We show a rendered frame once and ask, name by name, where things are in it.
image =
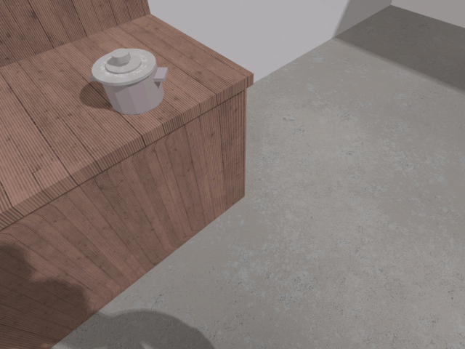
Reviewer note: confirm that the table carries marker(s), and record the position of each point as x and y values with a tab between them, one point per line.
92	199

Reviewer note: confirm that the knob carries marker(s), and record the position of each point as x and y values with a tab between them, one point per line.
121	56

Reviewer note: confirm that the pot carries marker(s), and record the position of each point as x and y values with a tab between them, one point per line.
139	97

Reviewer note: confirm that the lid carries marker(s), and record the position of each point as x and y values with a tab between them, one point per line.
141	65

